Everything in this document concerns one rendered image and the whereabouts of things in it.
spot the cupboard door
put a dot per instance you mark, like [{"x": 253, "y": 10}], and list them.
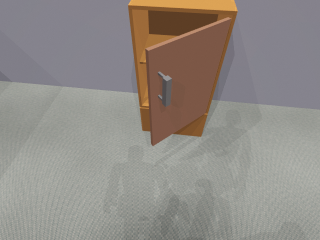
[{"x": 192, "y": 61}]

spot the handle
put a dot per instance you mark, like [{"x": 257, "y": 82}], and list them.
[{"x": 166, "y": 89}]

